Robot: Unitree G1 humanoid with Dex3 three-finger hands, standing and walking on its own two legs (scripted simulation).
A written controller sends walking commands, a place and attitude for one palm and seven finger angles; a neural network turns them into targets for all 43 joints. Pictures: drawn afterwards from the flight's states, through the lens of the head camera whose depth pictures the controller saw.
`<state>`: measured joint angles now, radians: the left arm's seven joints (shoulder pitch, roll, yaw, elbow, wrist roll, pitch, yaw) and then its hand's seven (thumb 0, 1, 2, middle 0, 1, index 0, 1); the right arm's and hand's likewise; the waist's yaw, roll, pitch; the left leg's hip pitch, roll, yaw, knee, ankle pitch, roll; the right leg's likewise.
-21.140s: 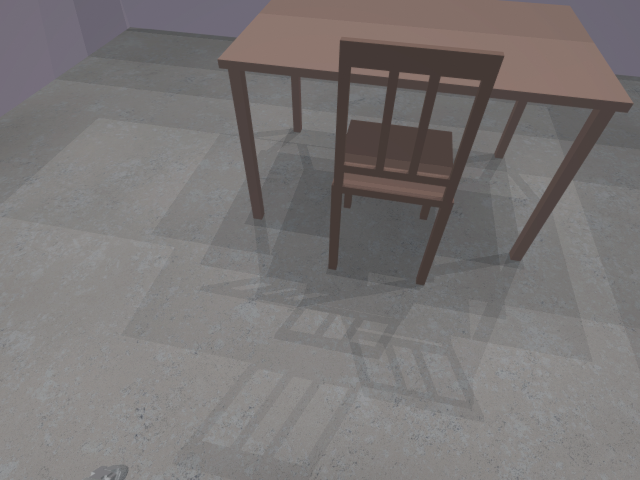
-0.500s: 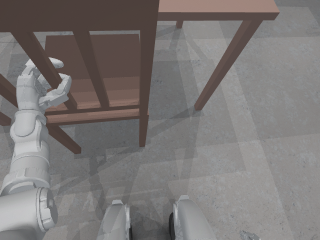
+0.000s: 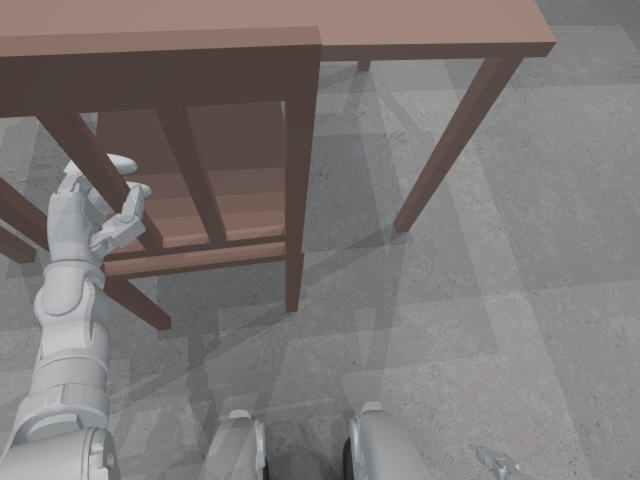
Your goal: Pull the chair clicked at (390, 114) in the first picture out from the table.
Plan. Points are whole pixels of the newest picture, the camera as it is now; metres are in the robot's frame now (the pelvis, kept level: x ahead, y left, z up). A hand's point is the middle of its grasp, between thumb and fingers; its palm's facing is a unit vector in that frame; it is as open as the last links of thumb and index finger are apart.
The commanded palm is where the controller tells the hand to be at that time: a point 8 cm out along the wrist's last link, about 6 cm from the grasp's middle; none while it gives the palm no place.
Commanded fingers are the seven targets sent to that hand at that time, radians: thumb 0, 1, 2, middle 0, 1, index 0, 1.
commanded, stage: hook a spindle and tug to test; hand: left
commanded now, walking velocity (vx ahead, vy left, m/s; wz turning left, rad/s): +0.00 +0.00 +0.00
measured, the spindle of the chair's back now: (118, 194) +0.46 +0.24 +0.01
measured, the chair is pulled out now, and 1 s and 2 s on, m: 0.02 0.13 0.20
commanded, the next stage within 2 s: step backward, pulling the chair out in 0.16 s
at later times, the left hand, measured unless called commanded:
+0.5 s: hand (143, 228) +0.40 +0.20 +0.03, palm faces +0.24 -0.97 -0.11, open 5.7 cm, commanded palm +0.37 +0.24 +0.02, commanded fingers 0.00 0.90 0.90 -0.50 -1.45 -0.50 -1.45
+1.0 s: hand (187, 295) +0.32 +0.14 +0.03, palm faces +0.13 -0.98 -0.17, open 5.4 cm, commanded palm +0.31 +0.19 +0.03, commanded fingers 0.00 0.90 0.90 -0.50 -1.45 -0.50 -1.45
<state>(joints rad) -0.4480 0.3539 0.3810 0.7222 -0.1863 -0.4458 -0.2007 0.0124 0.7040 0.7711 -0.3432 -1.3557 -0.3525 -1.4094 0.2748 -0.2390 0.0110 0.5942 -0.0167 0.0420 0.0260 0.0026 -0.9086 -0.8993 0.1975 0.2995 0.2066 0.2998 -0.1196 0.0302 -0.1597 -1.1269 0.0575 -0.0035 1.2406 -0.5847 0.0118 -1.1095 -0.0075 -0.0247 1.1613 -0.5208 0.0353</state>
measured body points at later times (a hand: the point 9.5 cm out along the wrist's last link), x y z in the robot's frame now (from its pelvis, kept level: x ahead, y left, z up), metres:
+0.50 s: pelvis +0.00 +0.00 +0.07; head +0.11 +0.02 +0.50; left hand +0.38 +0.25 +0.04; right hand +0.08 -0.25 -0.05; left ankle -0.01 +0.11 -0.63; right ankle +0.01 -0.15 -0.63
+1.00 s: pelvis -0.05 -0.02 +0.09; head +0.04 -0.03 +0.53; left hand +0.31 +0.19 +0.04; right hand +0.02 -0.28 -0.05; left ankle -0.01 +0.11 -0.63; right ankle +0.01 -0.15 -0.63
